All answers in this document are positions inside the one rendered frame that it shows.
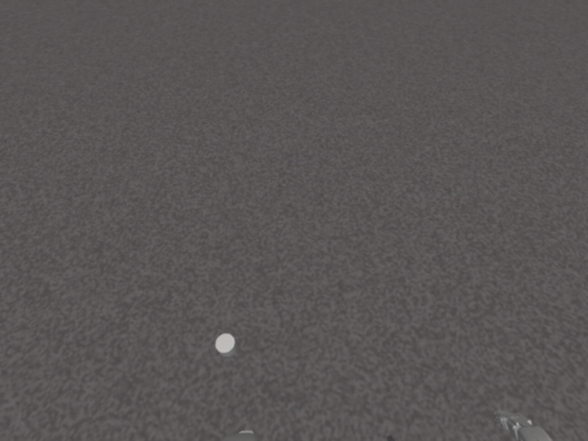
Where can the tin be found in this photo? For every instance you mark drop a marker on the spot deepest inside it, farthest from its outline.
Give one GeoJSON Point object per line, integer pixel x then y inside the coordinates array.
{"type": "Point", "coordinates": [225, 345]}

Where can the right robot hand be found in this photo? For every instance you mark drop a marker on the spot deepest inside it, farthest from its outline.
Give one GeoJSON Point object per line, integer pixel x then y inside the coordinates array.
{"type": "Point", "coordinates": [519, 426]}

